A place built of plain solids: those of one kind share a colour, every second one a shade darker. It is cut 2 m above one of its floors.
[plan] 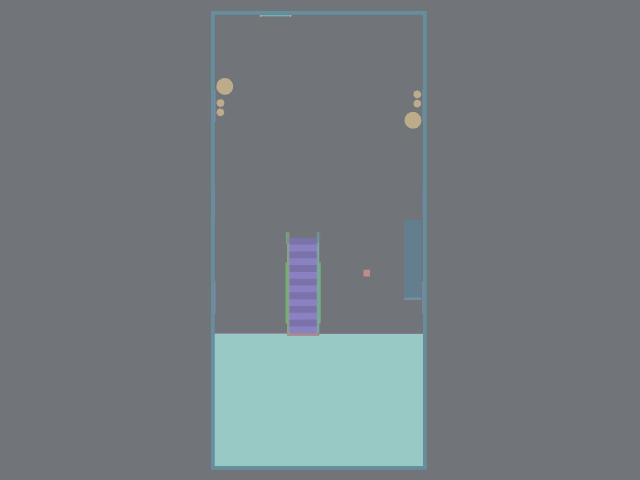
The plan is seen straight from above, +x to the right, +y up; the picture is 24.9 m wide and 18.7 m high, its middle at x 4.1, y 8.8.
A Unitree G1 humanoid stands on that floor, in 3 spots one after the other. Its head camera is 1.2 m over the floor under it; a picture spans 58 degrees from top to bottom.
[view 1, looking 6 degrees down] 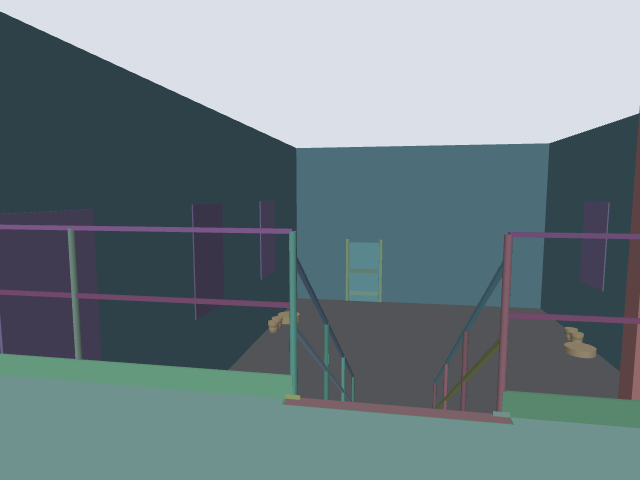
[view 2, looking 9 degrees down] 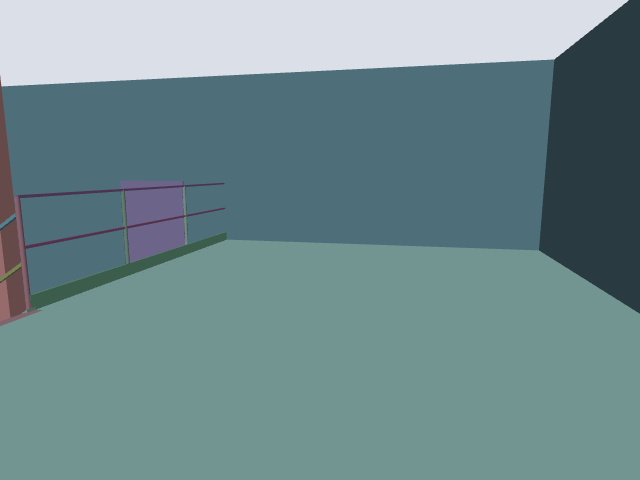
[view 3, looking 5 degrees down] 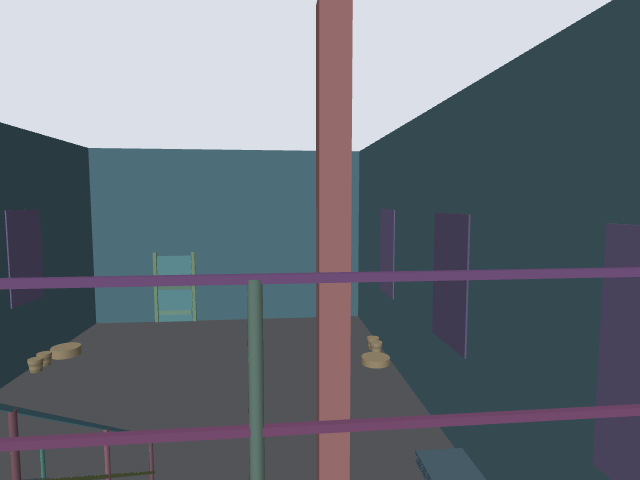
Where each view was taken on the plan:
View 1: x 3.44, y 2.76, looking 100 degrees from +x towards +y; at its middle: wall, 15.12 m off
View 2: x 1.00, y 1.93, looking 12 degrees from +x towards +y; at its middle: wall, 7.36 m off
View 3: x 5.44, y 3.98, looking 84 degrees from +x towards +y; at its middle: post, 3.43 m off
